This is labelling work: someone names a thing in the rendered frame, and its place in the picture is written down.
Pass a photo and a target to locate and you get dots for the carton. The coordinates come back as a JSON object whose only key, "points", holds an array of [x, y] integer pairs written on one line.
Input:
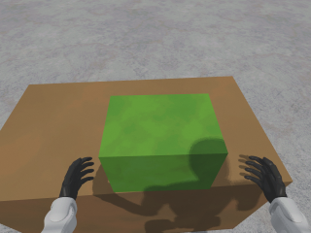
{"points": [[161, 142]]}

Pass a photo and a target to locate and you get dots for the left robot hand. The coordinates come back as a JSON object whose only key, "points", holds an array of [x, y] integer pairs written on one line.
{"points": [[73, 178]]}

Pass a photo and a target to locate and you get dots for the right robot forearm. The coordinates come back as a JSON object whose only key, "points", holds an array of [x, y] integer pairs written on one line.
{"points": [[286, 216]]}

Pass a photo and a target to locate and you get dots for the pedestal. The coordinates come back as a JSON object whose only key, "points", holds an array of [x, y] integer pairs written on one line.
{"points": [[54, 124]]}

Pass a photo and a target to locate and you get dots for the right robot hand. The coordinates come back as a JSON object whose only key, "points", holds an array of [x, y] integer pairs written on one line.
{"points": [[270, 180]]}

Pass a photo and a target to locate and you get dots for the left robot forearm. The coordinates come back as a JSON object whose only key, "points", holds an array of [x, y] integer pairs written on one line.
{"points": [[62, 216]]}

